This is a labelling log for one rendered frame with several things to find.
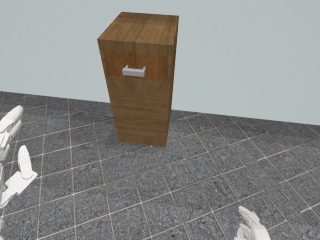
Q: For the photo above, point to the drawer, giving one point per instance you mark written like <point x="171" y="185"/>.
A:
<point x="156" y="64"/>

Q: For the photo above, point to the handle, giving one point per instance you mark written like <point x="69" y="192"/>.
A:
<point x="134" y="72"/>

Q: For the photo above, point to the right robot hand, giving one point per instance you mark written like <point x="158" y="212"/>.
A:
<point x="257" y="231"/>

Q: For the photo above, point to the left robot hand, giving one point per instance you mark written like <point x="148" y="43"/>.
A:
<point x="9" y="127"/>

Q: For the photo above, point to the cabinet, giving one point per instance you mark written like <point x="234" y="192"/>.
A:
<point x="141" y="108"/>

